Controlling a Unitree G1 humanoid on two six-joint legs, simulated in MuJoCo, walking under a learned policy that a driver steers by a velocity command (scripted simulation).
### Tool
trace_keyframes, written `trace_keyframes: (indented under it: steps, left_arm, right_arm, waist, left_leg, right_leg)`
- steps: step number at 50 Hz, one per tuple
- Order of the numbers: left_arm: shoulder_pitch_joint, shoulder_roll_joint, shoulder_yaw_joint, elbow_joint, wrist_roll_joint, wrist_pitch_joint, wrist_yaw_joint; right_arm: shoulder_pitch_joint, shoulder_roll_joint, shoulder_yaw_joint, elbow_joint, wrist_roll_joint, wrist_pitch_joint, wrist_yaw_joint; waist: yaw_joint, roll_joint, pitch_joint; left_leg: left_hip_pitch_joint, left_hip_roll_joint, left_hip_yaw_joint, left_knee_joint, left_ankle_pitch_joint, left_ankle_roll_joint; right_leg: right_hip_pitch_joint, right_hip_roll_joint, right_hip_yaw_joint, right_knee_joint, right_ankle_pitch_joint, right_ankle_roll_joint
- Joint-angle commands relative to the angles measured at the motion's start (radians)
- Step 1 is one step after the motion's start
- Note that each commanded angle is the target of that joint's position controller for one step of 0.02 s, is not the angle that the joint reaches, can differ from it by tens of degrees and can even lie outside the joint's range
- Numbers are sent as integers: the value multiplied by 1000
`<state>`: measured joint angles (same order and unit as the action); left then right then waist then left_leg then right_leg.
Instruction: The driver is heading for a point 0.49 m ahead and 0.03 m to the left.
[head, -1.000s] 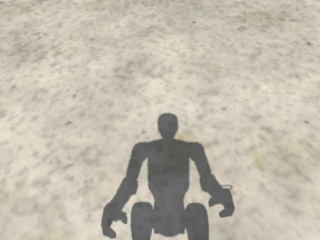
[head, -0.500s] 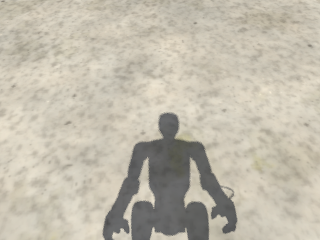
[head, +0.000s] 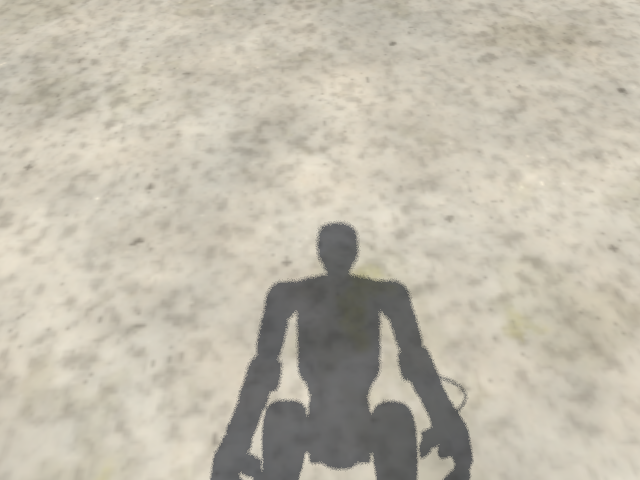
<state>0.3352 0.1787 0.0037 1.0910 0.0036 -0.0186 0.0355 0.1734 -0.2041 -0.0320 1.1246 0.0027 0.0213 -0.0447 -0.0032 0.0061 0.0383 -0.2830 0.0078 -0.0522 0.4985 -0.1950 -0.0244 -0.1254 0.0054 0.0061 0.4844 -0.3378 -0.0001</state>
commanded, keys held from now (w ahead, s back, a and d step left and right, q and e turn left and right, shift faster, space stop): no key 1.00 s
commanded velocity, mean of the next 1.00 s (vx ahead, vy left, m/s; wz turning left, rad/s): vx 0.00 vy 0.00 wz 0.00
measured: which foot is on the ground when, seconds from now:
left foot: down 0.00-1.00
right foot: down 0.00-1.00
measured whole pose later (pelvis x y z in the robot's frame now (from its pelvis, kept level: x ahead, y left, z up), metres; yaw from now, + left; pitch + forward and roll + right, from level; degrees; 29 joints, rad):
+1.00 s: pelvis +0.01 +0.00 +0.00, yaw +0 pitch -1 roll +0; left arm 0.40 0.15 0.00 1.08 0.00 -0.03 0.04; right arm 0.22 -0.18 -0.02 1.12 0.01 0.02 -0.05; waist 0.00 0.01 0.04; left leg -0.29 0.01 -0.06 0.51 -0.21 -0.03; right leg -0.13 0.00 0.00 0.49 -0.35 0.00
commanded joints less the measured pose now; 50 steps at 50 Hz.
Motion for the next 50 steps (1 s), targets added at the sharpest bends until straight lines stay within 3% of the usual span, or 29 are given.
trace_keyframes:
  steps: [1, 50]
  left_arm:
    - [86, 88, 13, -9, -1, -5, 3]
    - [172, 52, 14, -8, -5, -10, 3]
  right_arm:
    - [19, -99, -13, -23, 0, -6, -3]
    - [90, -70, -6, -23, 5, -8, -9]
  waist:
    - [0, -7, 20]
    - [2, -10, 35]
  left_leg:
    - [111, 12, -3, -54, 114, 39]
    - [105, 10, 0, -39, 143, 36]
  right_leg:
    - [-157, -21, 14, -122, 95, -11]
    - [-159, -21, 7, -118, 120, -13]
